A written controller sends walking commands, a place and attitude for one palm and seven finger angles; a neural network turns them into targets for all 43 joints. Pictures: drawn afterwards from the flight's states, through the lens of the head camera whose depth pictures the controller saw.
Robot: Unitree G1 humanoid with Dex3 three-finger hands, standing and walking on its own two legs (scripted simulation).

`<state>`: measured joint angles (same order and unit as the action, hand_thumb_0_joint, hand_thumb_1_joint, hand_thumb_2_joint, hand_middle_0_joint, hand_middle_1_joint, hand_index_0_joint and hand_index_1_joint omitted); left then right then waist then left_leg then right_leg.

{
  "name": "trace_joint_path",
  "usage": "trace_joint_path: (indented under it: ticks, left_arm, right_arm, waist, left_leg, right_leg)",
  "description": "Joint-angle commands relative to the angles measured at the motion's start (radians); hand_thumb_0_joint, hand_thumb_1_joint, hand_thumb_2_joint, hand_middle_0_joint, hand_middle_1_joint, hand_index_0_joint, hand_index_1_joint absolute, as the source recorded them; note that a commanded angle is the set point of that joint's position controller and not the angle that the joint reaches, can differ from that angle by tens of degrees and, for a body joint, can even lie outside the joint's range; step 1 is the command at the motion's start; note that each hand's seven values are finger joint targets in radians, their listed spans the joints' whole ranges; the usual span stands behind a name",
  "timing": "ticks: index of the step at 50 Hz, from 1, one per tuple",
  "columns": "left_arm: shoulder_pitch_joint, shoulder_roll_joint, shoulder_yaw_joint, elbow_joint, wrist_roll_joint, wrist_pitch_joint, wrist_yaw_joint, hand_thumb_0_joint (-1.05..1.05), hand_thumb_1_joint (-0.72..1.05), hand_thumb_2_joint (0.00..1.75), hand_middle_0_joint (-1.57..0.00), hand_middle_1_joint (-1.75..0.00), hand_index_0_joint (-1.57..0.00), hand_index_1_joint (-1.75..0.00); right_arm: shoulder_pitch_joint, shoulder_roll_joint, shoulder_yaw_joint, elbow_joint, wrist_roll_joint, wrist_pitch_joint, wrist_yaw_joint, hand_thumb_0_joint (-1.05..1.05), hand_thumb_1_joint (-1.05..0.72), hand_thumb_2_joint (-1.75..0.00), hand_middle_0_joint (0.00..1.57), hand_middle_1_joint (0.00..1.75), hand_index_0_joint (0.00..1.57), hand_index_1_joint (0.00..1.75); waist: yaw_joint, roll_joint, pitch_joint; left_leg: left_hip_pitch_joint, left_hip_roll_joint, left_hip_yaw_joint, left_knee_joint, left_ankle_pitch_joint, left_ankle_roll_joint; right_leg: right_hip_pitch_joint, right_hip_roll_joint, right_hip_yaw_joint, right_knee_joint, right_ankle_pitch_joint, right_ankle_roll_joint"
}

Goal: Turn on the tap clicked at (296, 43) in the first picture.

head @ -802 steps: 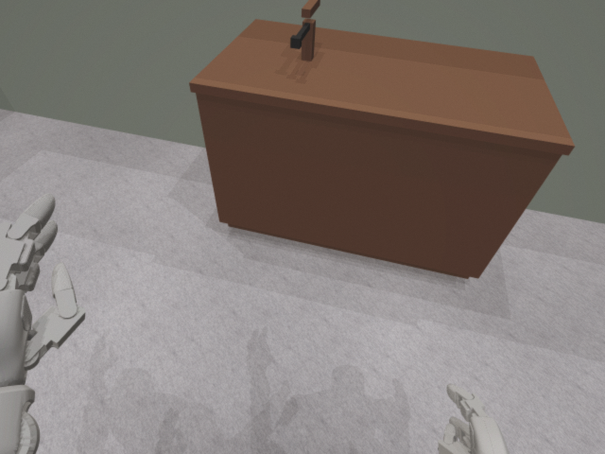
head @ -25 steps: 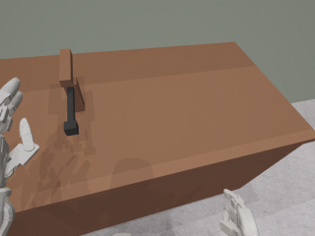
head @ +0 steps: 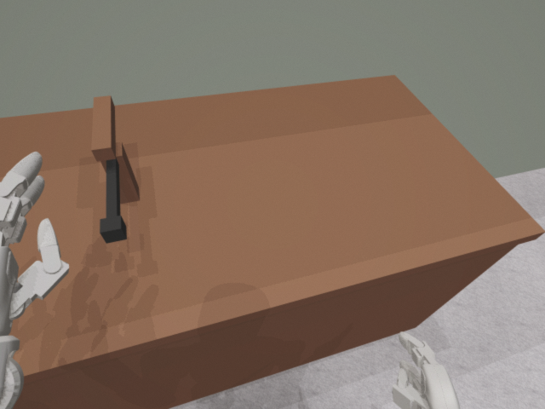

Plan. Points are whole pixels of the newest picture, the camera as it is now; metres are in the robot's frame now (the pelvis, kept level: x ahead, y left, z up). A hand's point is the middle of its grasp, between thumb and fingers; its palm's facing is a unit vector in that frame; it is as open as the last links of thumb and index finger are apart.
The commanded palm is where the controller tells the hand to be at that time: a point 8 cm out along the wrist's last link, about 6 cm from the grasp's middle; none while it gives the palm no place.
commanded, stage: shuffle to correct the standing spot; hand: left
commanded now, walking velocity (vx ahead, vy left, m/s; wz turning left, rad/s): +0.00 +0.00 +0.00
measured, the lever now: (113, 229) +0.33 +0.27 +0.06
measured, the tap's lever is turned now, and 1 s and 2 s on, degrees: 0 0 0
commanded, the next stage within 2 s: come to a stop and stand still in 1.84 s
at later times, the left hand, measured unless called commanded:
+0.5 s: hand (114, 260) +0.23 +0.20 +0.16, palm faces +0.32 -0.86 -0.40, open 7.5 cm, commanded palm +0.17 +0.24 +0.18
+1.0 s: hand (141, 261) +0.23 +0.17 +0.16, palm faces +0.29 -0.85 -0.44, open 7.4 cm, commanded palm +0.17 +0.21 +0.18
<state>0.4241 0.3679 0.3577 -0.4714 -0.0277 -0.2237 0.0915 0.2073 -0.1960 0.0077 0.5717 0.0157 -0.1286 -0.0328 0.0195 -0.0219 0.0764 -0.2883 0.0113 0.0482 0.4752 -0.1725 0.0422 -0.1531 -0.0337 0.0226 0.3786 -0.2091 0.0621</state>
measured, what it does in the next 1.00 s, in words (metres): shifts its weight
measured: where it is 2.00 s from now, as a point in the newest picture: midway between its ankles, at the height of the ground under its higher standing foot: outside the picture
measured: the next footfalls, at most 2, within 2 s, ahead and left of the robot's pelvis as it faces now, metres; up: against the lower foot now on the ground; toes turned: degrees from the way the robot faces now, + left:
none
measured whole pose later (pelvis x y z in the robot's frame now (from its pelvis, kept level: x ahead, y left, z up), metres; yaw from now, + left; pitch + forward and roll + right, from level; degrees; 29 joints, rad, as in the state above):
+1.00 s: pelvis +0.01 -0.07 -0.01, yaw +0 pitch +0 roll -2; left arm 0.48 0.42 0.40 -0.56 -0.09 -0.17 0.06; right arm 0.21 -0.20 -0.03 0.54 0.02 -0.08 -0.04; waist 0.00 0.00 0.09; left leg -0.34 0.11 0.00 0.57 -0.23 -0.06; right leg -0.23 0.07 -0.01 0.53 -0.30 -0.03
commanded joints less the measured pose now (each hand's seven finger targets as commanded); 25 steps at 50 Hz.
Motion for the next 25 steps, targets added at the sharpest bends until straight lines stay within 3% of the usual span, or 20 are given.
trace_joint_path:
  ticks: [1, 3, 4, 8, 9, 10, 13, 14, 18, 19, 23, 24, 25]
  left_arm:
    - [-0.053, 0.170, 0.118, -0.217, -0.008, -0.063, 0.020, 0.00, 0.90, 0.90, -0.20, -0.30, -0.20, -0.30]
    - [-0.044, 0.191, 0.141, -0.219, -0.006, -0.059, 0.025, 0.00, 0.90, 0.90, -0.20, -0.30, -0.20, -0.30]
    - [-0.042, 0.145, 0.097, -0.197, -0.012, -0.058, 0.016, 0.00, 0.90, 0.90, -0.20, -0.30, -0.20, -0.30]
    - [-0.070, 0.191, 0.141, -0.206, -0.014, -0.053, 0.018, 0.00, 0.90, 0.90, -0.20, -0.30, -0.20, -0.30]
    - [-0.070, 0.145, 0.098, -0.185, -0.021, -0.050, 0.009, 0.00, 0.90, 0.90, -0.20, -0.30, -0.20, -0.30]
    - [-0.090, 0.163, 0.110, -0.218, -0.019, -0.053, 0.009, 0.00, 0.90, 0.90, -0.20, -0.30, -0.20, -0.30]
    - [-0.083, 0.181, 0.130, -0.213, -0.018, -0.044, 0.012, 0.00, 0.90, 0.90, -0.20, -0.30, -0.20, -0.30]
    - [-0.079, 0.141, 0.093, -0.197, -0.025, -0.041, 0.004, 0.00, 0.90, 0.90, -0.20, -0.30, -0.20, -0.30]
    - [-0.070, 0.194, 0.141, -0.251, -0.025, -0.037, 0.010, 0.00, 0.90, 0.90, -0.20, -0.30, -0.20, -0.30]
    - [-0.061, 0.158, 0.108, -0.233, -0.032, -0.033, 0.003, 0.00, 0.90, 0.90, -0.20, -0.30, -0.20, -0.30]
    - [-0.045, 0.201, 0.154, -0.242, -0.038, -0.023, 0.003, 0.00, 0.90, 0.90, -0.20, -0.30, -0.20, -0.30]
    - [-0.047, 0.162, 0.114, -0.231, -0.044, -0.021, -0.003, 0.00, 0.90, 0.90, -0.20, -0.30, -0.20, -0.30]
    - [-0.054, 0.192, 0.140, -0.251, -0.046, -0.021, -0.005, 0.00, 0.90, 0.90, -0.20, -0.30, -0.20, -0.30]
  right_arm:
    - [-0.080, -0.126, -0.053, -0.159, 0.005, -0.054, -0.008, 0.00, -0.90, -0.90, 0.20, 0.30, 0.20, 0.30]
    - [-0.095, -0.126, -0.052, -0.155, 0.012, -0.051, -0.009, 0.00, -0.90, -0.90, 0.20, 0.30, 0.20, 0.30]
    - [-0.082, -0.126, -0.048, -0.151, 0.003, -0.048, -0.007, 0.00, -0.90, -0.90, 0.20, 0.30, 0.20, 0.30]
    - [-0.094, -0.119, -0.051, -0.158, 0.012, -0.051, -0.009, 0.00, -0.90, -0.90, 0.20, 0.30, 0.20, 0.30]
    - [-0.080, -0.124, -0.051, -0.156, 0.005, -0.046, -0.006, 0.00, -0.90, -0.90, 0.20, 0.30, 0.20, 0.30]
    - [-0.081, -0.121, -0.058, -0.171, 0.010, -0.050, -0.004, 0.00, -0.90, -0.90, 0.20, 0.30, 0.20, 0.30]
    - [-0.088, -0.115, -0.056, -0.168, 0.015, -0.049, 0.001, 0.00, -0.90, -0.90, 0.20, 0.30, 0.20, 0.30]
    - [-0.077, -0.123, -0.056, -0.167, 0.007, -0.045, 0.004, 0.00, -0.90, -0.90, 0.20, 0.30, 0.20, 0.30]
    - [-0.083, -0.113, -0.061, -0.176, 0.013, -0.045, 0.009, 0.00, -0.90, -0.90, 0.20, 0.30, 0.20, 0.30]
    - [-0.075, -0.117, -0.060, -0.174, 0.005, -0.039, 0.010, 0.00, -0.90, -0.90, 0.20, 0.30, 0.20, 0.30]
    - [-0.080, -0.111, -0.066, -0.177, 0.013, -0.031, 0.006, 0.00, -0.90, -0.90, 0.20, 0.30, 0.20, 0.30]
    - [-0.069, -0.116, -0.064, -0.175, 0.005, -0.025, 0.007, 0.00, -0.90, -0.90, 0.20, 0.30, 0.20, 0.30]
    - [-0.073, -0.117, -0.075, -0.186, 0.006, -0.027, 0.003, 0.00, -0.90, -0.90, 0.20, 0.30, 0.20, 0.30]
  waist:
    - [-0.008, 0.090, -0.163]
    - [-0.007, 0.092, -0.162]
    - [-0.010, 0.074, -0.157]
    - [-0.009, 0.101, -0.147]
    - [-0.012, 0.100, -0.138]
    - [-0.013, 0.126, -0.145]
    - [-0.011, 0.116, -0.146]
    - [-0.013, 0.111, -0.142]
    - [-0.012, 0.123, -0.179]
    - [-0.013, 0.117, -0.172]
    - [-0.015, 0.078, -0.174]
    - [-0.018, 0.085, -0.171]
    - [-0.014, 0.087, -0.171]
  left_leg:
    - [0.098, 0.078, -0.088, -0.116, -0.086, -0.016]
    - [0.101, 0.080, -0.086, -0.115, -0.069, -0.017]
    - [0.099, 0.080, -0.089, -0.122, -0.073, -0.017]
    - [0.112, 0.113, -0.110, -0.155, -0.083, -0.022]
    - [0.095, 0.117, -0.117, -0.168, -0.105, -0.020]
    - [0.107, 0.129, -0.117, -0.165, -0.109, -0.016]
    - [0.106, 0.136, -0.118, -0.159, -0.133, -0.016]
    - [0.091, 0.134, -0.114, -0.158, -0.145, -0.015]
    - [0.139, 0.136, -0.096, -0.107, -0.046, -0.018]
    - [0.122, 0.132, -0.092, -0.096, -0.043, -0.016]
    - [0.141, 0.125, -0.072, -0.044, 0.006, -0.023]
    - [0.129, 0.120, -0.067, -0.036, -0.001, -0.022]
    - [0.134, 0.127, -0.064, -0.020, 0.005, -0.022]
  right_leg:
    - [-0.016, -0.017, 0.001, -0.052, 0.075, -0.075]
    - [-0.021, -0.017, -0.005, -0.049, 0.078, -0.073]
    - [-0.029, -0.007, -0.010, -0.054, 0.073, -0.071]
    - [-0.045, 0.006, -0.024, -0.030, 0.040, -0.062]
    - [-0.044, 0.018, -0.031, -0.030, 0.032, -0.059]
    - [-0.044, 0.013, -0.023, -0.021, 0.032, -0.061]
    - [-0.054, 0.015, -0.027, -0.019, 0.018, -0.060]
    - [-0.055, 0.023, -0.029, -0.026, 0.017, -0.059]
    - [-0.063, 0.011, -0.022, -0.017, 0.065, -0.065]
    - [-0.062, 0.016, -0.021, -0.026, 0.073, -0.063]
    - [-0.088, 0.000, 0.005, -0.023, 0.110, -0.075]
    - [-0.092, 0.006, 0.003, -0.024, 0.107, -0.073]
    - [-0.098, -0.004, 0.021, -0.021, 0.119, -0.076]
